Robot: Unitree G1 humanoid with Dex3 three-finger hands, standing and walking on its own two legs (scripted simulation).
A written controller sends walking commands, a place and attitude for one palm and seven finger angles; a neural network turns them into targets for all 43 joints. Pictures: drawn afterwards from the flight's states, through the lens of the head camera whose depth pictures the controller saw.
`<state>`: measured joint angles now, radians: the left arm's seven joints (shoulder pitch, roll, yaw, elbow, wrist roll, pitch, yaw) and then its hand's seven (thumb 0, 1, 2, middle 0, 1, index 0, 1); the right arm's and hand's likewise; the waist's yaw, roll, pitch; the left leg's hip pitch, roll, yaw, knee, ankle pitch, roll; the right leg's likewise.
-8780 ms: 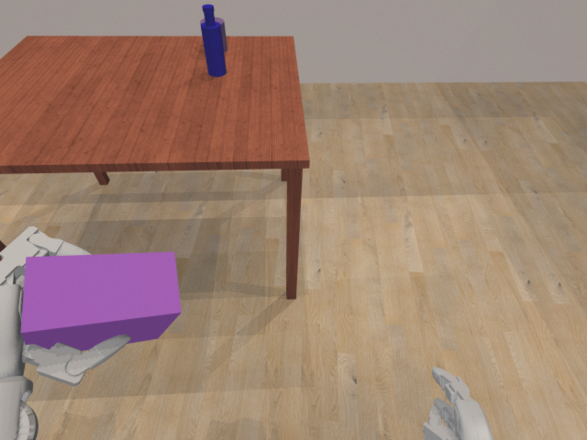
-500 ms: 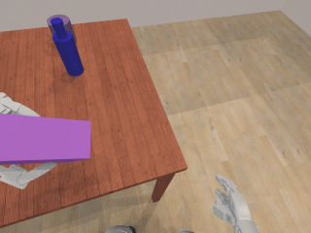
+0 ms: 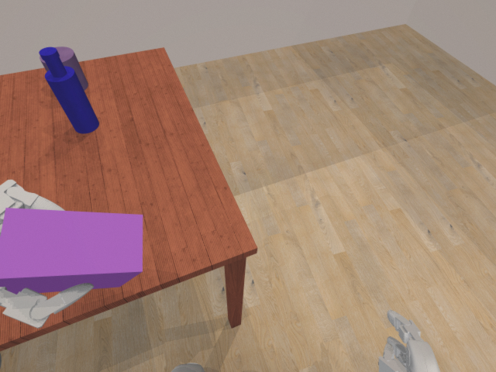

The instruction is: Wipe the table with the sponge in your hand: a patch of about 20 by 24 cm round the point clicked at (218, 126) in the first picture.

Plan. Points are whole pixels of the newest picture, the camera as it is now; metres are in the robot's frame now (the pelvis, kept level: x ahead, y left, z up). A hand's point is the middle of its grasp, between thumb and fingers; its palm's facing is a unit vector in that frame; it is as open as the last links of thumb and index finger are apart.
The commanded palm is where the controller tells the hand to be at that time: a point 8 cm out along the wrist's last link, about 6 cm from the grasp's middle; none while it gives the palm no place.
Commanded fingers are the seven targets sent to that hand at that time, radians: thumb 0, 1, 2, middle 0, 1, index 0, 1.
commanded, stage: come to a stop and stand still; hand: left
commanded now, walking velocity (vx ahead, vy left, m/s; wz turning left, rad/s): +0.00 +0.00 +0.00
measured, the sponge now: (93, 254) +0.23 +0.20 +0.13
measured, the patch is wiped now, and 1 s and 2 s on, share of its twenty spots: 0.00 0.00 0.00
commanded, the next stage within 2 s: look again from close up in 0.78 s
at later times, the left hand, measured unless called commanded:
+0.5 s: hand (5, 208) +0.27 +0.31 +0.15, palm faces +0.29 -0.87 -0.40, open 10.7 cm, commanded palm +0.21 +0.34 +0.18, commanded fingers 0.00 0.10 1.30 -1.20 -1.60 -1.20 -1.60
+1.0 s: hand out of the picture +0.26 +0.32 +0.16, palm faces +0.32 -0.87 -0.37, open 10.7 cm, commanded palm +0.21 +0.35 +0.18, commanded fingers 0.00 0.10 1.30 -1.20 -1.60 -1.20 -1.60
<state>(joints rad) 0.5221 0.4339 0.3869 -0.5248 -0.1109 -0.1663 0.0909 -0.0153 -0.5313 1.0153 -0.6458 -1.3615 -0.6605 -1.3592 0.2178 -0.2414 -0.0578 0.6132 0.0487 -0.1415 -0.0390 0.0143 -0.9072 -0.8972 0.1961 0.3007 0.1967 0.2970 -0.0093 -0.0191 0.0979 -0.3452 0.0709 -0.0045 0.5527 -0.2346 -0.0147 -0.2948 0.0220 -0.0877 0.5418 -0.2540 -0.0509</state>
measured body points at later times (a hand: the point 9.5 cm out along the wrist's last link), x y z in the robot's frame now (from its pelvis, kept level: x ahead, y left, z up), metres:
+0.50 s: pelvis +0.03 +0.07 +0.01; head +0.07 +0.11 +0.45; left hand +0.25 +0.36 +0.17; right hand +0.20 -0.15 -0.06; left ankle +0.05 +0.15 -0.73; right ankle +0.02 -0.09 -0.73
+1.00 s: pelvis +0.03 +0.08 +0.01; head +0.06 +0.12 +0.46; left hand +0.24 +0.37 +0.18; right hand +0.20 -0.14 -0.06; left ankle +0.05 +0.15 -0.73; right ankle +0.02 -0.08 -0.73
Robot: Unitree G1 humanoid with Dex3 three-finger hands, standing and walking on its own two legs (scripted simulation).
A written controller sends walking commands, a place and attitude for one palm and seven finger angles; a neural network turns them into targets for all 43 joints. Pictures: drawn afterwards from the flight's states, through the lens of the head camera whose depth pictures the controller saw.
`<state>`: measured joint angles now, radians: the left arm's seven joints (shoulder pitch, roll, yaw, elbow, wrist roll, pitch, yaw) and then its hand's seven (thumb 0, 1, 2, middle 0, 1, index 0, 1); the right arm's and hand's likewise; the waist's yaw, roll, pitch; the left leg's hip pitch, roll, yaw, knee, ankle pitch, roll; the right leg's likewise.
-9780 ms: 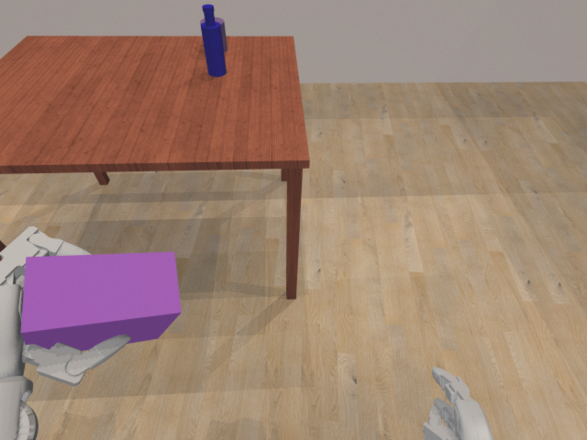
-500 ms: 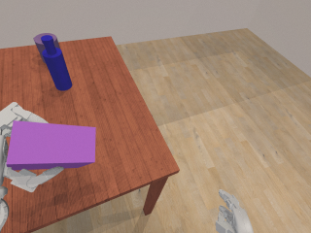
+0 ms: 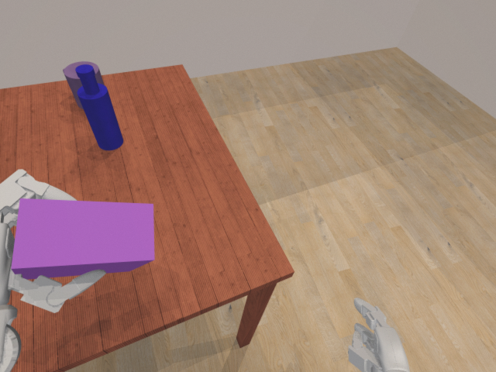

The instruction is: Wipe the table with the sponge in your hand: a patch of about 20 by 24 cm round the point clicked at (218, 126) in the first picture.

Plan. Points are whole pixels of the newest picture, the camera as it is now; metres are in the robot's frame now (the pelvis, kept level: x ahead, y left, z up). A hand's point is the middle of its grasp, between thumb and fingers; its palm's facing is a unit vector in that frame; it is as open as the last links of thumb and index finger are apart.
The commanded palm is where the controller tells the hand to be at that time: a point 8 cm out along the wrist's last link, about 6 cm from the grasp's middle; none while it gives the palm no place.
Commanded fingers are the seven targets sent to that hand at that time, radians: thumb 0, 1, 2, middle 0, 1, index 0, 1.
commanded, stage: look again from close up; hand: left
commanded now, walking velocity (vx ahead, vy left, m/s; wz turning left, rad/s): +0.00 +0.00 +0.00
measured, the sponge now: (105, 241) +0.24 +0.21 +0.13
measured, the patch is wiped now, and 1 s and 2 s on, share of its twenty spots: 0.00 0.00 0.00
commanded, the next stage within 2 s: come to a stop and stand still in 0.10 s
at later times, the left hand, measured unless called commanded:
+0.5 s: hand (73, 250) +0.21 +0.22 +0.16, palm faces +0.36 -0.82 -0.44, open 10.7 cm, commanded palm +0.15 +0.26 +0.18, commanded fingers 0.00 0.10 1.30 -1.20 -1.60 -1.20 -1.60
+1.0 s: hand (72, 232) +0.23 +0.23 +0.16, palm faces +0.37 -0.84 -0.39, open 10.7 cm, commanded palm +0.16 +0.26 +0.18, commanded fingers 0.00 0.10 1.30 -1.20 -1.60 -1.20 -1.60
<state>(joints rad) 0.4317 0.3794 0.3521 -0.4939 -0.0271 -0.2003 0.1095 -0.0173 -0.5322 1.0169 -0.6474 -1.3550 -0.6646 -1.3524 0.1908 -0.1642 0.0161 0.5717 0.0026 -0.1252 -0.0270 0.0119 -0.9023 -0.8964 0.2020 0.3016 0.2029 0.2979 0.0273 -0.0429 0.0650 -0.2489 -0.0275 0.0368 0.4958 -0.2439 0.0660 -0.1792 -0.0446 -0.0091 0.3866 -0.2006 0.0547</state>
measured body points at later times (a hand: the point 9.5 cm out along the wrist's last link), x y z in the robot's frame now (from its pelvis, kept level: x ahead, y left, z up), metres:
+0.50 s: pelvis -0.01 -0.02 +0.00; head +0.00 +0.00 +0.45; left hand +0.18 +0.27 +0.18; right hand +0.16 -0.26 -0.07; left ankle +0.01 +0.07 -0.74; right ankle +0.00 -0.17 -0.74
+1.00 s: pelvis +0.00 -0.02 +0.00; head +0.04 +0.01 +0.45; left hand +0.20 +0.27 +0.18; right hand +0.19 -0.24 -0.07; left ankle +0.01 +0.07 -0.74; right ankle +0.00 -0.17 -0.74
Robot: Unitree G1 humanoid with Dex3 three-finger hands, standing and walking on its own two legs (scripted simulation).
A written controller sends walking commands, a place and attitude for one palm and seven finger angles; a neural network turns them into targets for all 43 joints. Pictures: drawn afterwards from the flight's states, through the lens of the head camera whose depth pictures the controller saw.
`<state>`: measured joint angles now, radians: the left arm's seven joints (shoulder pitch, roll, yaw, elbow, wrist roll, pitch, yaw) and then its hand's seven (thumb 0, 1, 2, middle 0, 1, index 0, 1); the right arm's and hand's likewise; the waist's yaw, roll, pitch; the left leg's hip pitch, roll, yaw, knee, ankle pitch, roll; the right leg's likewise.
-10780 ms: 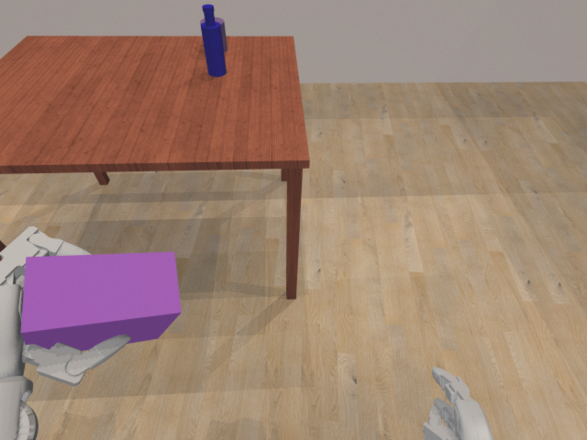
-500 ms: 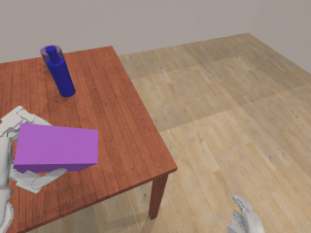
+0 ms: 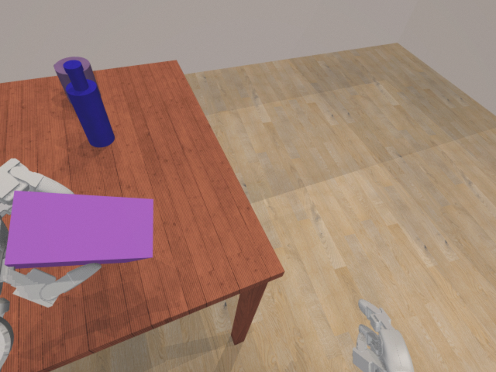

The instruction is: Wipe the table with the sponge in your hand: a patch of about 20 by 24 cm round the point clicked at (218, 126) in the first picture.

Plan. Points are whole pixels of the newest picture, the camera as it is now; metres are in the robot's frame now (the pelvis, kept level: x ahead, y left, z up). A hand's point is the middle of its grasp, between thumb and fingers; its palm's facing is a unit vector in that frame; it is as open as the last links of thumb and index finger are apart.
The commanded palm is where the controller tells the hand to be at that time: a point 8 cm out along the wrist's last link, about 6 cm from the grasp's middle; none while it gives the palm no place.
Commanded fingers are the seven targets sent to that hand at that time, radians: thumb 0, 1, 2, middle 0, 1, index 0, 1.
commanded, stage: come to a stop and stand still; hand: left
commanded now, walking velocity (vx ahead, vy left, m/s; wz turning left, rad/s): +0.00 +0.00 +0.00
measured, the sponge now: (102, 234) +0.24 +0.21 +0.14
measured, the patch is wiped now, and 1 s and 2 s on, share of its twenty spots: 0.00 0.00 0.00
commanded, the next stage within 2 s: look again from close up in 0.12 s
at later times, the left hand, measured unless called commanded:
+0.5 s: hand (49, 246) +0.21 +0.25 +0.15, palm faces +0.37 -0.86 -0.37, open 10.7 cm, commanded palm +0.15 +0.28 +0.18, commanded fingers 0.00 0.10 1.30 -1.20 -1.60 -1.20 -1.60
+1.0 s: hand (72, 265) +0.20 +0.23 +0.14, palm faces +0.32 -0.71 -0.63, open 10.6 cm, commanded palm +0.15 +0.27 +0.18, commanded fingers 0.00 0.10 1.30 -1.20 -1.60 -1.20 -1.60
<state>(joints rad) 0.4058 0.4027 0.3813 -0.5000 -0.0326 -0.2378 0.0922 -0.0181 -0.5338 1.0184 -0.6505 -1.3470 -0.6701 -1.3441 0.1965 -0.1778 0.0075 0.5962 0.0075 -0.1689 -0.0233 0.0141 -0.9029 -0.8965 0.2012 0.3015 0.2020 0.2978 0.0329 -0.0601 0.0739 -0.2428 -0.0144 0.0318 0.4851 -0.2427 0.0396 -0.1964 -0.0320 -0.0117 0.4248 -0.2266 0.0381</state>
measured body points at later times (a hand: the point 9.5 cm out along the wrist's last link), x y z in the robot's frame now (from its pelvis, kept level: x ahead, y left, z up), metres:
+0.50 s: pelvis -0.01 +0.00 +0.00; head +0.01 +0.03 +0.45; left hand +0.18 +0.30 +0.17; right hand +0.17 -0.22 -0.07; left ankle +0.01 +0.09 -0.74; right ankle +0.00 -0.15 -0.74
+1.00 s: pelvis -0.02 -0.04 -0.01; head +0.00 -0.04 +0.44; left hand +0.18 +0.26 +0.17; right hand +0.19 -0.25 -0.09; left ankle +0.01 +0.09 -0.74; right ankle -0.01 -0.14 -0.74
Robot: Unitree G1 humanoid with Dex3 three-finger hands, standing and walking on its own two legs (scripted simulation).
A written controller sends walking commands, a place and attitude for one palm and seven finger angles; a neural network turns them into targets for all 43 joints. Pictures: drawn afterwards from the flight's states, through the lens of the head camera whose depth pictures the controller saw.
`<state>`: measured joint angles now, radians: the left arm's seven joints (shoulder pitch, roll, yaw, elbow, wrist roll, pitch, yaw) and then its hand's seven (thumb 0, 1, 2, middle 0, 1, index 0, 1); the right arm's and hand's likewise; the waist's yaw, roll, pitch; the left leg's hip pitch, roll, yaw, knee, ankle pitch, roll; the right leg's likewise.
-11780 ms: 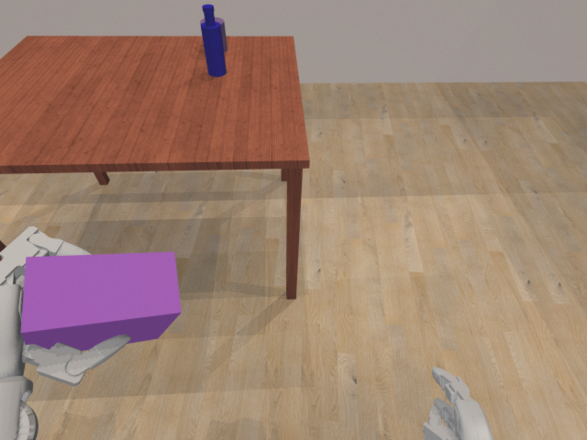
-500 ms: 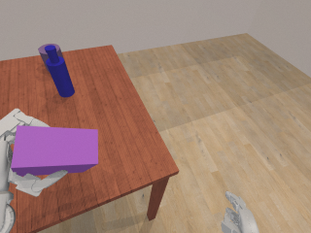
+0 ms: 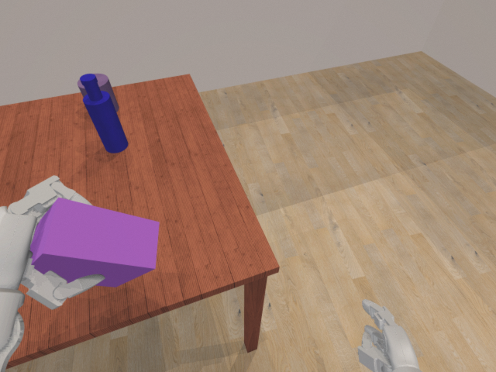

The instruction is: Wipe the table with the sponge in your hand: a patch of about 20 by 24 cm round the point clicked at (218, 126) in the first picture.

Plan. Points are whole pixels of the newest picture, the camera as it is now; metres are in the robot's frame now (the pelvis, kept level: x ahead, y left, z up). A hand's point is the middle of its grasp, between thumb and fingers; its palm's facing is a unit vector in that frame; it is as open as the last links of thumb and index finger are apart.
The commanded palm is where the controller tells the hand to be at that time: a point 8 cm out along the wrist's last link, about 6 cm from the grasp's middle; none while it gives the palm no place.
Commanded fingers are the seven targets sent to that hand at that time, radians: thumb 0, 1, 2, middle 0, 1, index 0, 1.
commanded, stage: turn the palm down, sponge in hand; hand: left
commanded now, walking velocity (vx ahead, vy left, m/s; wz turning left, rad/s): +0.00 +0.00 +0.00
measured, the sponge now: (107, 251) +0.24 +0.22 +0.11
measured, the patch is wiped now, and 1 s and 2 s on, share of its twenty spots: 0.00 0.00 0.00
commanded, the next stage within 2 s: move the sponge above the wiping area in 1.82 s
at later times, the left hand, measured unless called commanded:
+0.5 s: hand (63, 235) +0.23 +0.26 +0.15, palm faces +0.25 -0.47 -0.85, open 10.6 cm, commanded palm +0.19 +0.28 +0.19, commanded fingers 0.00 0.10 1.30 -1.20 -1.60 -1.20 -1.60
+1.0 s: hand (39, 244) +0.23 +0.30 +0.13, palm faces +0.14 -0.26 -0.96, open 10.6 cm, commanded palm +0.20 +0.30 +0.19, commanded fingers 0.00 0.10 1.30 -1.20 -1.60 -1.20 -1.60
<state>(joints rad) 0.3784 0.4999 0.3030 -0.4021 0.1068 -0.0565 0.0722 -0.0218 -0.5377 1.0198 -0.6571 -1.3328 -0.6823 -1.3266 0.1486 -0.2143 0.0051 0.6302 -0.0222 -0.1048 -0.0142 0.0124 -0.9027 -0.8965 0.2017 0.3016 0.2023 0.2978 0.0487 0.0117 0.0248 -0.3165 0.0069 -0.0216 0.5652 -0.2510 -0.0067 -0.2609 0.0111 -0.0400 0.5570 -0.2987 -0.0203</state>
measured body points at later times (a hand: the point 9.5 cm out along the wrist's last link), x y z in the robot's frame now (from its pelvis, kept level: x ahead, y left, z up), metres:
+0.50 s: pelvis +0.02 -0.02 -0.01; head +0.03 -0.05 +0.44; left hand +0.22 +0.29 +0.19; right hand +0.20 -0.27 -0.10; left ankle +0.03 +0.12 -0.73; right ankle +0.00 -0.11 -0.73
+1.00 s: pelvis +0.01 +0.02 +0.00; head +0.01 -0.01 +0.45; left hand +0.22 +0.31 +0.18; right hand +0.25 -0.19 -0.07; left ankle +0.03 +0.12 -0.73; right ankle +0.00 -0.11 -0.73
